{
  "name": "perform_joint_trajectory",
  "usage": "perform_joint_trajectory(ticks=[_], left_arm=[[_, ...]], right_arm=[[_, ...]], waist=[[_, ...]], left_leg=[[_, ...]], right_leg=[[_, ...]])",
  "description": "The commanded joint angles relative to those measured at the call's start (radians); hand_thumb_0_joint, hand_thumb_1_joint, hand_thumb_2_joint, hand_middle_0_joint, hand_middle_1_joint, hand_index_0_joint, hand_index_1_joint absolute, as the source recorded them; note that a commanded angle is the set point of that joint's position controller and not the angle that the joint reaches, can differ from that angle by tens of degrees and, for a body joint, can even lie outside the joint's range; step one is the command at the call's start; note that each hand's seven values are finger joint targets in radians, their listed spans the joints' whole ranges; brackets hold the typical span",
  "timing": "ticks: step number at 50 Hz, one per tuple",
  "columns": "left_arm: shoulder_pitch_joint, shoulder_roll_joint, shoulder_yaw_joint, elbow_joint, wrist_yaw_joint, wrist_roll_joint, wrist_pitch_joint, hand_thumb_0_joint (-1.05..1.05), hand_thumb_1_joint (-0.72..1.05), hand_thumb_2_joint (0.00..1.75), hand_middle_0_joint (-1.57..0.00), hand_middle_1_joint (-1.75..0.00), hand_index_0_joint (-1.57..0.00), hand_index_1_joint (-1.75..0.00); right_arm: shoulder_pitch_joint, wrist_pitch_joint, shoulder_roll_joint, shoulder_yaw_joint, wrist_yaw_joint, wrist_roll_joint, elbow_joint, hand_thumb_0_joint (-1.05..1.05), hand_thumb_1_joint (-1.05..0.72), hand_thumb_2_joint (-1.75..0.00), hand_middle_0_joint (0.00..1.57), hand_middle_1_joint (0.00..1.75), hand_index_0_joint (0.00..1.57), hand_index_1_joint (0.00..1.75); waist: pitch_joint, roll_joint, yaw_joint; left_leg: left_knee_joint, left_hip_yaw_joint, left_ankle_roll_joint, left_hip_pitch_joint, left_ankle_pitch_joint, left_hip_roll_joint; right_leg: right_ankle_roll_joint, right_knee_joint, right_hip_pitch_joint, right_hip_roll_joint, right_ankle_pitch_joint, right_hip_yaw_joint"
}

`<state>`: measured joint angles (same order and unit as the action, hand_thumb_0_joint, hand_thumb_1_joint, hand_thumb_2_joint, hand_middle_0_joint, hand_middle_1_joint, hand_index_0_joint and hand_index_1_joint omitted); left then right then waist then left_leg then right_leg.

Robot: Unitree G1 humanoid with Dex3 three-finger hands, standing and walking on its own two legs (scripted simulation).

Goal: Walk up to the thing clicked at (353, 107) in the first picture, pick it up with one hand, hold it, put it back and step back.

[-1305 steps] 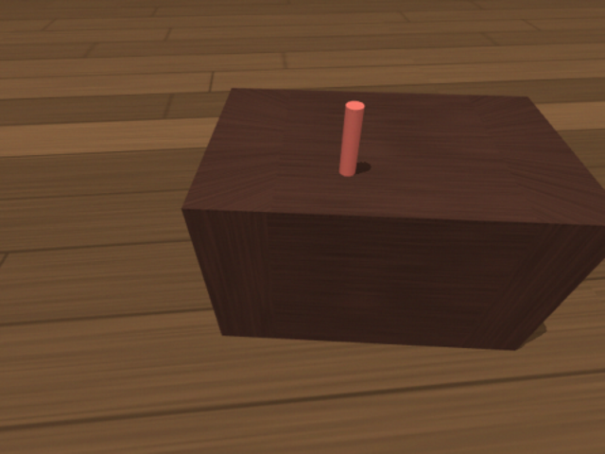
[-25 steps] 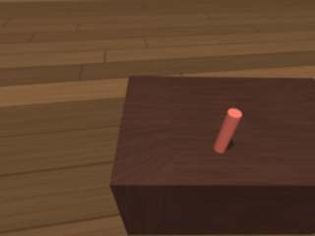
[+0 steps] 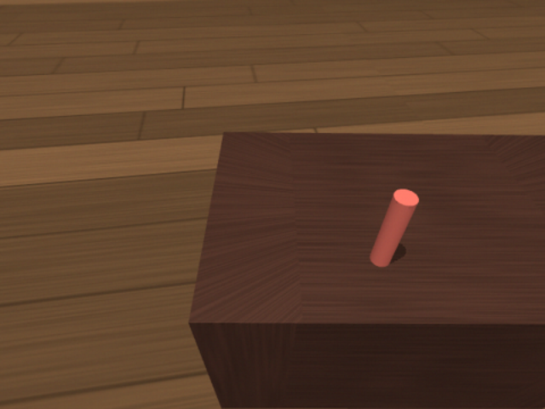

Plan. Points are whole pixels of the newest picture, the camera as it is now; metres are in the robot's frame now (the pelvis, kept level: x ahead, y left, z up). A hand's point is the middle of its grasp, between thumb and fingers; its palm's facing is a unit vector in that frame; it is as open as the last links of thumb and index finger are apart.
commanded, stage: stand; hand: right
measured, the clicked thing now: (391, 231) +0.48 -0.24 -0.03
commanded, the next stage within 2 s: none
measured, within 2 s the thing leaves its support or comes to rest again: neither
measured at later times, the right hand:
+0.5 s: hand out of the picture +0.06 -0.26 -0.16, palm faces -0.03 +0.94 -0.35, open 9.4 cm
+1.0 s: hand out of the picture +0.06 -0.25 -0.16, palm faces -0.03 +0.94 -0.35, open 7.4 cm
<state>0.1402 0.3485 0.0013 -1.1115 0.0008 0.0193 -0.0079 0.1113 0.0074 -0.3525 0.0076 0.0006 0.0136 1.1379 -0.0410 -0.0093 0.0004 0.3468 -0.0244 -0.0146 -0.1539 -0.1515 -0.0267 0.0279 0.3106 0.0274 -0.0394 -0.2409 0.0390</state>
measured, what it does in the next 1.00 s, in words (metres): stands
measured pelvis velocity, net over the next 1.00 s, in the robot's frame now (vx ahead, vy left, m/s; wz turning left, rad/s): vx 0.00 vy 0.00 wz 0.01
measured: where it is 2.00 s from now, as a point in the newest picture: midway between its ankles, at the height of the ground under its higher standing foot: outside the picture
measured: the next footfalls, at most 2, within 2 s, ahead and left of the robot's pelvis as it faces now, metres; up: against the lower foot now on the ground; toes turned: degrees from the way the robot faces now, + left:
none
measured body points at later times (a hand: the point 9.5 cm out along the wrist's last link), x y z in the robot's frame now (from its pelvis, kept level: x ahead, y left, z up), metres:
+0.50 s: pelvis +0.00 +0.00 +0.00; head +0.00 +0.00 +0.45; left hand +0.06 +0.30 -0.14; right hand +0.07 -0.31 -0.13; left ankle +0.02 +0.13 -0.75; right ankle -0.04 -0.13 -0.75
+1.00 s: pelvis +0.00 +0.00 +0.00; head +0.00 +0.01 +0.45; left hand +0.06 +0.30 -0.14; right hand +0.06 -0.30 -0.13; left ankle +0.02 +0.13 -0.75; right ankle -0.04 -0.13 -0.75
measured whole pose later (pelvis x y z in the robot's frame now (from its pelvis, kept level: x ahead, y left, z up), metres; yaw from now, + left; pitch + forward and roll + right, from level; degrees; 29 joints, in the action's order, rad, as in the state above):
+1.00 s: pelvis +0.00 +0.00 +0.00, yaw +0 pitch -2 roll +0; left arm 0.15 0.35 0.00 -1.11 0.00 0.02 0.00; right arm 0.12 0.01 -0.35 0.00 0.01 0.01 1.14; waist -0.05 -0.01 0.00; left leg 0.34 -0.02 -0.01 -0.16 -0.14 -0.02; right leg 0.03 0.31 0.04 -0.04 -0.23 0.04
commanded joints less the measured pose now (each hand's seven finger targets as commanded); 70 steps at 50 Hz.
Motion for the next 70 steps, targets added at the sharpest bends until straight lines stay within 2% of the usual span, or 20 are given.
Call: perform_joint_trajectory(ticks=[1, 3, 5, 6, 10, 13, 17, 21, 30, 31, 36, 41, 42, 43, 49, 52, 54, 58, 60, 70], left_arm=[[-0.023, 0.208, -0.043, 0.052, -0.011, -0.003, 0.026, 0.00, 0.90, 0.90, -0.20, -0.30, -0.20, -0.30], [-0.025, 0.212, -0.046, 0.058, -0.012, -0.004, 0.027, 0.00, 0.89, 0.90, -0.20, -0.29, -0.20, -0.30], [-0.031, 0.211, -0.047, 0.059, -0.012, -0.005, 0.027, 0.00, 0.90, 0.90, -0.20, -0.30, -0.20, -0.30], [-0.028, 0.211, -0.048, 0.057, -0.012, -0.004, 0.026, 0.00, 0.90, 0.90, -0.20, -0.30, -0.20, -0.30], [-0.027, 0.214, -0.048, 0.060, -0.013, -0.004, 0.028, 0.00, 0.90, 0.90, -0.20, -0.30, -0.20, -0.30], [-0.024, 0.212, -0.047, 0.061, -0.011, -0.005, 0.028, 0.00, 0.90, 0.90, -0.20, -0.30, -0.20, -0.30], [-0.023, 0.209, -0.047, 0.057, -0.011, -0.004, 0.027, 0.00, 0.90, 0.90, -0.20, -0.30, -0.20, -0.30], [-0.019, 0.212, -0.047, 0.060, -0.012, -0.006, 0.030, 0.00, 0.90, 0.90, -0.20, -0.30, -0.20, -0.30], [-0.017, 0.211, -0.044, 0.065, -0.013, -0.005, 0.029, 0.00, 0.90, 0.90, -0.20, -0.30, -0.20, -0.30], [-0.024, 0.208, -0.043, 0.065, -0.012, -0.006, 0.028, 0.00, 0.90, 0.90, -0.20, -0.30, -0.20, -0.30], [-0.013, 0.211, -0.045, 0.057, -0.011, -0.006, 0.028, 0.00, 0.90, 0.90, -0.20, -0.30, -0.20, -0.30], [-0.015, 0.209, -0.047, 0.059, -0.010, -0.003, 0.028, 0.00, 0.90, 0.90, -0.20, -0.30, -0.20, -0.30], [-0.012, 0.211, -0.046, 0.064, -0.009, -0.002, 0.031, 0.00, 0.90, 0.90, -0.20, -0.30, -0.20, -0.30], [-0.020, 0.212, -0.048, 0.060, -0.010, -0.005, 0.029, 0.00, 0.90, 0.90, -0.20, -0.30, -0.20, -0.30], [-0.012, 0.210, -0.047, 0.059, -0.010, -0.006, 0.029, 0.00, 0.90, 0.90, -0.20, -0.30, -0.20, -0.30], [-0.017, 0.207, -0.047, 0.062, -0.009, -0.005, 0.028, 0.00, 0.90, 0.90, -0.20, -0.30, -0.20, -0.30], [-0.012, 0.207, -0.046, 0.061, -0.011, -0.007, 0.030, 0.00, 0.90, 0.90, -0.20, -0.30, -0.20, -0.30], [-0.014, 0.207, -0.044, 0.060, -0.010, -0.008, 0.030, 0.00, 0.90, 0.90, -0.20, -0.30, -0.20, -0.30], [-0.014, 0.212, -0.046, 0.064, -0.012, -0.006, 0.030, 0.00, 0.90, 0.90, -0.20, -0.30, -0.20, -0.30], [-0.007, 0.206, -0.042, 0.062, -0.012, -0.006, 0.032, 0.00, 0.90, 0.90, -0.20, -0.30, -0.20, -0.30]], right_arm=[[-0.034, 0.019, -0.213, -0.039, -0.016, -0.003, -0.055, 0.00, 0.53, -0.07, 0.06, 0.06, 0.06, 0.06], [-0.040, 0.021, -0.220, -0.042, -0.016, -0.002, -0.059, 0.00, 0.54, -0.06, 0.05, 0.05, 0.05, 0.05], [-0.032, 0.020, -0.213, -0.041, -0.016, -0.003, -0.057, 0.00, 0.38, -0.22, 0.20, 0.21, 0.20, 0.21], [-0.033, 0.020, -0.215, -0.042, -0.016, -0.002, -0.056, 0.00, 0.30, -0.30, 0.20, 0.29, 0.20, 0.29], [-0.040, 0.020, -0.211, -0.043, -0.014, -0.002, -0.060, 0.00, -0.02, -0.62, 0.20, 0.30, 0.20, 0.30], [-0.030, 0.019, -0.212, -0.042, -0.014, -0.002, -0.058, 0.00, -0.26, -0.86, 0.20, 0.30, 0.20, 0.30], [-0.037, 0.019, -0.209, -0.042, -0.013, -0.003, -0.058, 0.00, -0.58, -0.90, 0.20, 0.30, 0.20, 0.30], [-0.030, 0.020, -0.213, -0.043, -0.012, -0.003, -0.059, 0.00, -0.90, -0.90, 0.20, 0.30, 0.20, 0.30], [-0.028, 0.019, -0.208, -0.041, -0.013, -0.003, -0.059, 0.00, -0.90, -0.90, 0.20, 0.30, 0.20, 0.30], [-0.023, 0.019, -0.208, -0.039, -0.013, -0.003, -0.058, 0.00, -0.90, -0.90, 0.20, 0.30, 0.20, 0.30], [-0.032, 0.019, -0.208, -0.042, -0.012, -0.004, -0.057, 0.00, -0.90, -0.90, 0.20, 0.30, 0.20, 0.30], [-0.034, 0.019, -0.215, -0.047, -0.011, -0.004, -0.057, 0.00, -0.90, -0.90, 0.20, 0.30, 0.20, 0.30], [-0.036, 0.020, -0.215, -0.047, -0.011, -0.003, -0.060, 0.00, -0.90, -0.90, 0.20, 0.30, 0.20, 0.30], [-0.023, 0.019, -0.206, -0.044, -0.010, -0.004, -0.055, 0.00, -0.90, -0.90, 0.20, 0.30, 0.20, 0.30], [-0.028, 0.020, -0.211, -0.045, -0.010, -0.004, -0.056, 0.00, -0.90, -0.90, 0.20, 0.30, 0.20, 0.30], [-0.026, 0.021, -0.210, -0.044, -0.011, -0.004, -0.057, 0.00, -0.90, -0.90, 0.20, 0.30, 0.20, 0.30], [-0.035, 0.022, -0.209, -0.044, -0.011, -0.005, -0.058, 0.00, -0.90, -0.90, 0.20, 0.30, 0.20, 0.30], [-0.026, 0.022, -0.210, -0.042, -0.012, -0.006, -0.055, 0.00, -0.90, -0.90, 0.20, 0.30, 0.20, 0.30], [-0.027, 0.022, -0.208, -0.042, -0.012, -0.005, -0.056, 0.00, -0.90, -0.90, 0.20, 0.30, 0.20, 0.30], [-0.033, 0.019, -0.208, -0.042, -0.011, -0.005, -0.057, 0.00, -0.90, -0.90, 0.20, 0.30, 0.20, 0.30]], waist=[[0.042, 0.001, 0.002], [0.051, 0.011, -0.001], [0.046, 0.004, 0.004], [0.044, 0.009, 0.003], [0.040, 0.000, 0.002], [0.046, 0.011, 0.003], [0.029, 0.013, 0.002], [0.047, 0.003, 0.001], [0.056, 0.002, 0.003], [0.043, 0.010, 0.006], [0.023, 0.005, 0.001], [0.016, 0.012, 0.004], [0.043, 0.014, 0.001], [0.025, 0.004, 0.009], [0.037, 0.019, 0.002], [0.046, 0.017, 0.003], [0.049, 0.008, -0.001], [0.056, 0.016, 0.004], [0.064, 0.008, 0.001], [0.053, 0.007, 0.002]], left_leg=[[-0.037, 0.099, 0.031, 0.065, 0.162, -0.106], [-0.030, 0.100, 0.033, 0.070, 0.180, -0.110], [-0.035, 0.096, 0.031, 0.058, 0.166, -0.106], [-0.039, 0.100, 0.031, 0.055, 0.142, -0.106], [-0.036, 0.102, 0.031, 0.059, 0.174, -0.109], [-0.038, 0.100, 0.033, 0.057, 0.146, -0.107], [-0.048, 0.105, 0.030, 0.047, 0.123, -0.106], [-0.033, 0.105, 0.034, 0.057, 0.172, -0.109], [-0.023, 0.099, 0.032, 0.065, 0.200, -0.110], [-0.037, 0.100, 0.030, 0.049, 0.164, -0.107], [-0.048, 0.109, 0.032, 0.046, 0.154, -0.109], [-0.059, 0.113, 0.031, 0.045, 0.080, -0.105], [-0.041, 0.108, 0.036, 0.063, 0.122, -0.108], [-0.055, 0.112, 0.032, 0.043, 0.105, -0.105], [-0.052, 0.115, 0.033, 0.042, 0.119, -0.105], [-0.048, 0.111, 0.031, 0.044, 0.138, -0.104], [-0.038, 0.115, 0.034, 0.054, 0.196, -0.110], [-0.038, 0.109, 0.033, 0.057, 0.192, -0.107], [-0.030, 0.109, 0.033, 0.060, 0.229, -0.109], [-0.026, 0.105, 0.034, 0.062, 0.200, -0.108]], right_leg=[[-0.037, -0.072, 0.071, -0.099, 0.137, -0.073], [-0.039, -0.068, 0.064, -0.101, 0.151, -0.077], [-0.039, -0.069, 0.060, -0.102, 0.141, -0.078], [-0.040, -0.071, 0.060, -0.101, 0.126, -0.079], [-0.038, -0.070, 0.069, -0.098, 0.136, -0.073], [-0.041, -0.075, 0.063, -0.103, 0.122, -0.080], [-0.041, -0.076, 0.071, -0.100, 0.098, -0.074], [-0.038, -0.074, 0.055, -0.103, 0.143, -0.077], [-0.036, -0.066, 0.060, -0.103, 0.178, -0.072], [-0.038, -0.073, 0.062, -0.102, 0.140, -0.073], [-0.039, -0.076, 0.074, -0.099, 0.106, -0.067], [-0.040, -0.085, 0.093, -0.097, 0.051, -0.070], [-0.041, -0.082, 0.079, -0.103, 0.102, -0.075], [-0.042, -0.080, 0.080, -0.101, 0.075, -0.072], [-0.041, -0.076, 0.066, -0.102, 0.087, -0.074], [-0.041, -0.069, 0.062, -0.103, 0.101, -0.071], [-0.037, -0.067, 0.061, -0.103, 0.131, -0.065], [-0.038, -0.066, 0.053, -0.106, 0.148, -0.068], [-0.036, -0.056, 0.050, -0.107, 0.183, -0.063], [-0.034, -0.072, 0.053, -0.108, 0.165, -0.063]])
